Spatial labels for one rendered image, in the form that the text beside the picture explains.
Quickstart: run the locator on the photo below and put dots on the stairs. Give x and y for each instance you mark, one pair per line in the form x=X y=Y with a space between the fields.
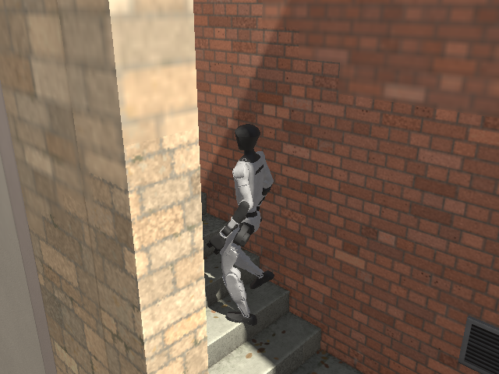
x=279 y=343

